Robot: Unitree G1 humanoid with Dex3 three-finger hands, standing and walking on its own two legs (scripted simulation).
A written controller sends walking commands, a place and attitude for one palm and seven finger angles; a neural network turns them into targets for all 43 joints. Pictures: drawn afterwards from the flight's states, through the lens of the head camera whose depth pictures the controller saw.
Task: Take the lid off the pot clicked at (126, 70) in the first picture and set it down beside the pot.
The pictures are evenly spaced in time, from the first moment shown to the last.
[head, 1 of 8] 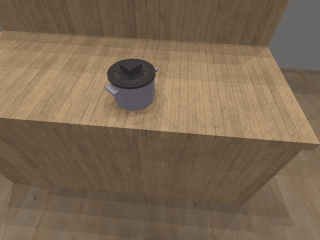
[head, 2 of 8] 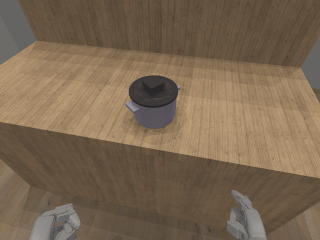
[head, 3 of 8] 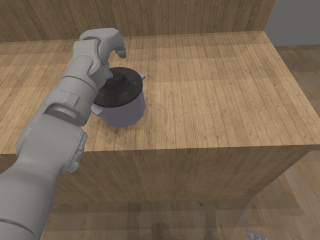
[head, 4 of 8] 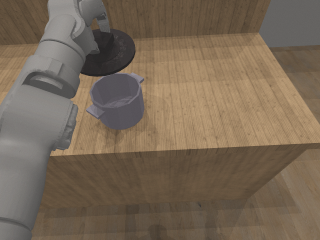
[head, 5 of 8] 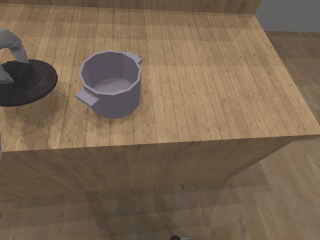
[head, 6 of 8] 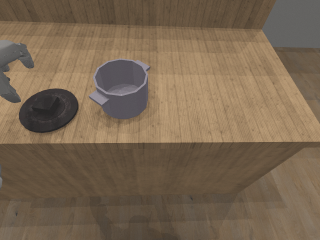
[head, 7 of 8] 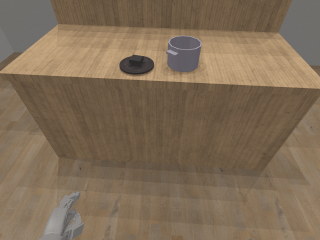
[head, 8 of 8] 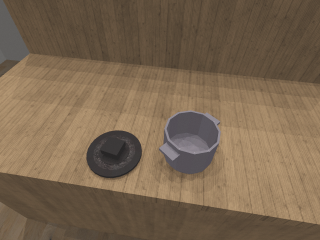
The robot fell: no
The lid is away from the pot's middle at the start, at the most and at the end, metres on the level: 0.00 0.24 0.23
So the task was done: yes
